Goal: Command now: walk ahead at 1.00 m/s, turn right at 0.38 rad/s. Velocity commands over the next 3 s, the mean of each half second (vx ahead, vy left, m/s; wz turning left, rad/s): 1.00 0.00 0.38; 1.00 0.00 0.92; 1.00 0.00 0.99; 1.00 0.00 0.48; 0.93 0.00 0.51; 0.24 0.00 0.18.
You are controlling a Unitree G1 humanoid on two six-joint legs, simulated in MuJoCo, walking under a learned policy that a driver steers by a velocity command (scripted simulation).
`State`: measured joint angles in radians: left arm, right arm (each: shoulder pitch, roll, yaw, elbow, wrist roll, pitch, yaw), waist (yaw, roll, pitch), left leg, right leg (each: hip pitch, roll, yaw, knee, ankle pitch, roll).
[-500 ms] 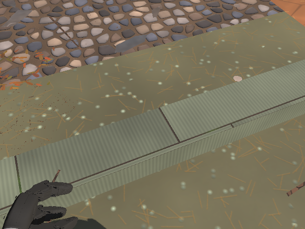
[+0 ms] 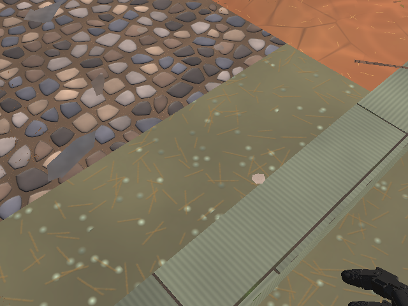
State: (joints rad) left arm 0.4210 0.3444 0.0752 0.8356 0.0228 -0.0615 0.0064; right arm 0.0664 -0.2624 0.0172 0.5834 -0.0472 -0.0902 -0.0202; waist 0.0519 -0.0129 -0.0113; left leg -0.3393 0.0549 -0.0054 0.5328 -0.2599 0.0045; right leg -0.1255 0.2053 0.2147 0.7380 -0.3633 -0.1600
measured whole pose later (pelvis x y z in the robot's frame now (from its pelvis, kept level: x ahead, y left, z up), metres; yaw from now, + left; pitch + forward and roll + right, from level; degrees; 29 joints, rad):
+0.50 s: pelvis +0.44 +0.01 -0.04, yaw +11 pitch +8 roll +0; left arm 0.46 0.26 0.06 1.00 0.11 -0.12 0.00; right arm -0.02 -0.23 -0.04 0.59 0.01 -0.04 -0.06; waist -0.02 -0.07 -0.01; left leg -1.24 -0.11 0.06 2.08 -0.91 0.18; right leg 0.19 -0.04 -0.14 0.24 -0.55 0.10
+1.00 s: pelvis +0.95 +0.12 +0.13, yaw +39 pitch +1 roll -1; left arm 0.25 0.28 0.06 0.65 0.05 -0.07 0.02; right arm 0.26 -0.36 -0.10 0.70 -0.03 -0.03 0.01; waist 0.02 0.06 -0.04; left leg -0.39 -0.12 -0.16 1.39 -0.33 0.11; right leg -0.40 0.03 -0.01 0.65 -0.29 -0.01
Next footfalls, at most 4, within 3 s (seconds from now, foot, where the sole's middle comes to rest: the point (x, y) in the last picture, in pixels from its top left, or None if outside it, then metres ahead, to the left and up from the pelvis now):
0.22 right None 0.34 -0.08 -0.62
0.38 right None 0.22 -0.16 -0.77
0.56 left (187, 228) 0.66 0.11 -0.62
0.92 right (203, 127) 1.09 0.08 -0.62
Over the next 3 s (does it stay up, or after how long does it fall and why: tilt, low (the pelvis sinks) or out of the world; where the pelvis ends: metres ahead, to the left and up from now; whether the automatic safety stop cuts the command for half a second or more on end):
stays up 1.61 1.46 0.14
